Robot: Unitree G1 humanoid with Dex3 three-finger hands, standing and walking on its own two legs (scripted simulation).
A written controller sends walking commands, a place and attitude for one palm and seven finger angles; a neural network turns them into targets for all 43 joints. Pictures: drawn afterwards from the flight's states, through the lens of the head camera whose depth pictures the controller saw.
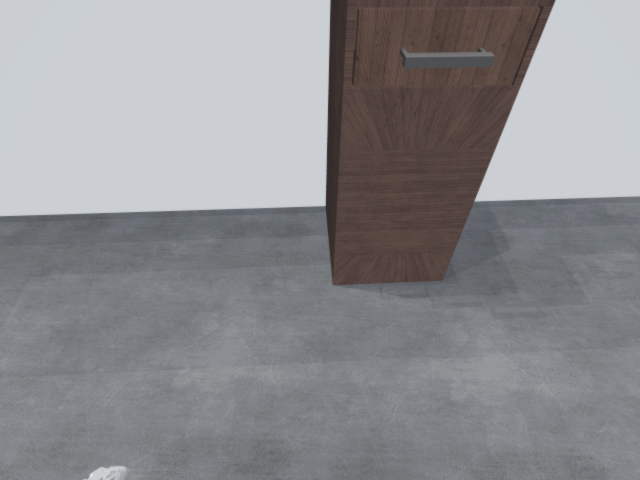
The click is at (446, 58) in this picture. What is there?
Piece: drawer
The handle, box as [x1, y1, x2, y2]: [400, 47, 494, 67]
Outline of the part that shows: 494,55 491,52 486,52 482,47 478,48 476,52 407,53 404,48 402,48 400,51 403,58 402,64 404,67 491,66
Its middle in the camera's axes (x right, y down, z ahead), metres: +0.27 -0.40 +0.85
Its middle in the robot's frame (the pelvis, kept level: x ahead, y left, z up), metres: +0.94 -0.23 +0.12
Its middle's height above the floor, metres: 0.90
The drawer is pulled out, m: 0.00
